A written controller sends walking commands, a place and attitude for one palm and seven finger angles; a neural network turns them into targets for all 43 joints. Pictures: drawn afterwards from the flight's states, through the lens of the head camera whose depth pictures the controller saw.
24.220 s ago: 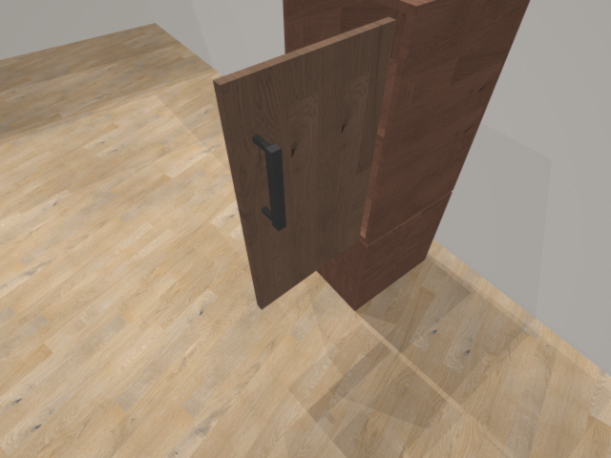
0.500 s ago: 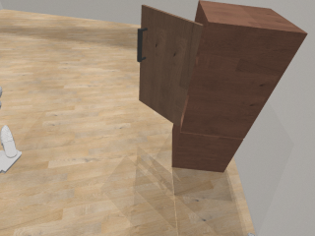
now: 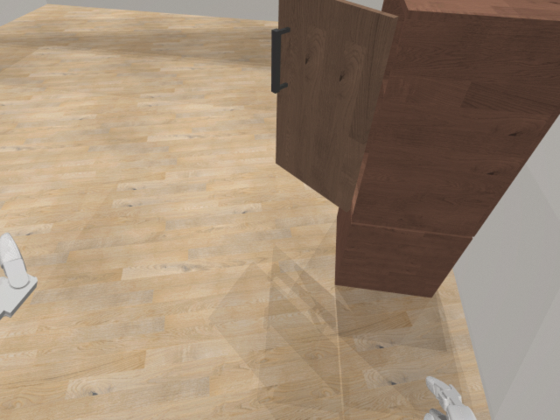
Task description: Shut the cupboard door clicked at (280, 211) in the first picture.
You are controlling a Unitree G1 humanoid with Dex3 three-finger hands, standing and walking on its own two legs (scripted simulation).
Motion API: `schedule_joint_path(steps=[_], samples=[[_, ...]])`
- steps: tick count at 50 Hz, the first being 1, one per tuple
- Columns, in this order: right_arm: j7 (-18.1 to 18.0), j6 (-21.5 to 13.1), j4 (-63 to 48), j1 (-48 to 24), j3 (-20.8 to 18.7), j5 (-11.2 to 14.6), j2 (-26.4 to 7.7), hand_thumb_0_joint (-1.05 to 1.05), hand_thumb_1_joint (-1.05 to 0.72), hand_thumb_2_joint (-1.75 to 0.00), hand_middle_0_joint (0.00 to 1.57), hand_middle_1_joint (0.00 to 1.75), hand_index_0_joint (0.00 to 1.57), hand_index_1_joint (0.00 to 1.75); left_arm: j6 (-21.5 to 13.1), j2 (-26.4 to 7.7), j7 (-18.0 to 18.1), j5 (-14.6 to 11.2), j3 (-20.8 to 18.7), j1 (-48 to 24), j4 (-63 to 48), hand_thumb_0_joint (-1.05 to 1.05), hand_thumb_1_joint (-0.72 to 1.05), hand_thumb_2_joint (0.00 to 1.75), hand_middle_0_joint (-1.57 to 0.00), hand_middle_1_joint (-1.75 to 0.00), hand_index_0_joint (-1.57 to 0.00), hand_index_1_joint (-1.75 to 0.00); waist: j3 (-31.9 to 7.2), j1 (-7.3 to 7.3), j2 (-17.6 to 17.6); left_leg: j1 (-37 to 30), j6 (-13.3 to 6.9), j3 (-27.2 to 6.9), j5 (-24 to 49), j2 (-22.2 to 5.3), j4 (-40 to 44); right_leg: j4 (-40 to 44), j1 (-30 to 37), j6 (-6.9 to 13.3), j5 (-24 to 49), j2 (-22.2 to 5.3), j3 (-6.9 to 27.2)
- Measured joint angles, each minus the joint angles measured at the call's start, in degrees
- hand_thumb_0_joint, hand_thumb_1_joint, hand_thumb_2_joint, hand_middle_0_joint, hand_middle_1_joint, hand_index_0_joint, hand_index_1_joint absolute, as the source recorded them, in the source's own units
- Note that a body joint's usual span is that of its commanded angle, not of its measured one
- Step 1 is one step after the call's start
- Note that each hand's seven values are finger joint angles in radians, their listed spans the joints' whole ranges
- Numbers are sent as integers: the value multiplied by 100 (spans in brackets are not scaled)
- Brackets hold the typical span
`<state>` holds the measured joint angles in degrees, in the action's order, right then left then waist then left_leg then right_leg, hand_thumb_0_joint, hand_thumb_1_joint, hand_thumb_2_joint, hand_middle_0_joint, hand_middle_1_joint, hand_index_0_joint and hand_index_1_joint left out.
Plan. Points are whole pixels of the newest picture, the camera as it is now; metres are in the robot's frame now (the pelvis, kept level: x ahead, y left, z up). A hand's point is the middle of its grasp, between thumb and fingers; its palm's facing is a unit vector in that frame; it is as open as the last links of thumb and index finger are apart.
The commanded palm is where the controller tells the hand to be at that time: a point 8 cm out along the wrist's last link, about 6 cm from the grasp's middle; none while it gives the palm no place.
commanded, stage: stop stepping back and stand still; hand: left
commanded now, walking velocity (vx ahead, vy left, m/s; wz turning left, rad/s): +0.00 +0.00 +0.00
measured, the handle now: (280, 61) +1.02 +0.08 +0.07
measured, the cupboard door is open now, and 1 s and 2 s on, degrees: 51 51 51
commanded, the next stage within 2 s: let the arm hang, fingers relaxed in 0.52 s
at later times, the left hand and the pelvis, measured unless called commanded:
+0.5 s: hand (50, 251) +0.25 +0.29 +0.17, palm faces +0.40 -0.78 -0.48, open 7.4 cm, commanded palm +0.19 +0.32 +0.18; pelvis +0.04 +0.02 +0.00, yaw -2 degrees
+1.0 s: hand out of the picture +0.03 +0.21 -0.17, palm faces -0.03 -0.98 -0.18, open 7.1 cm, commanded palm none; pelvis +0.00 +0.03 +0.00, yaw +0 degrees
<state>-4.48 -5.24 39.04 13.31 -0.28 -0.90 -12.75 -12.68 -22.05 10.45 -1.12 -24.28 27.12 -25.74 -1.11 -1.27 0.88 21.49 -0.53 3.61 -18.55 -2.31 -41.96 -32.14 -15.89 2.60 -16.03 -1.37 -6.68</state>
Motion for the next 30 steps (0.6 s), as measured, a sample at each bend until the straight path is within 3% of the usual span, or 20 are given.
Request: schedule_joint_path(steps=[2,10,22,30], samples=[[-37,-66,-149,-35,-41,12,-105,1,-90,-90,20,30,20,30,-5,12,7,-15,80,-29,-47,1,88,90,-21,-30,-21,-30,-17,71,-121,-389,-29,-91,175,-44,839,-109,-4,-60,-109,67,-62],[-12,-80,-485,-254,51,102,155,1,-90,-90,20,30,20,30,72,-207,-102,-35,18,275,-66,1,89,90,-21,-30,-22,-30,45,221,24,-564,44,53,232,-3,1087,230,183,-175,-78,56,114],[32,176,-489,-174,145,149,221,1,-90,-90,20,30,20,30,178,-263,-115,-149,39,591,-198,1,88,90,-21,-31,-22,-30,-11,216,-125,-661,-4,122,146,32,1154,373,293,-250,-88,29,183],[-13,245,-424,-39,111,164,146,1,-90,-90,20,30,20,30,292,-107,-98,-151,112,474,66,1,89,90,-21,-30,-22,-30,-92,202,-137,-690,-45,120,238,56,1216,468,342,-277,22,11,178]])
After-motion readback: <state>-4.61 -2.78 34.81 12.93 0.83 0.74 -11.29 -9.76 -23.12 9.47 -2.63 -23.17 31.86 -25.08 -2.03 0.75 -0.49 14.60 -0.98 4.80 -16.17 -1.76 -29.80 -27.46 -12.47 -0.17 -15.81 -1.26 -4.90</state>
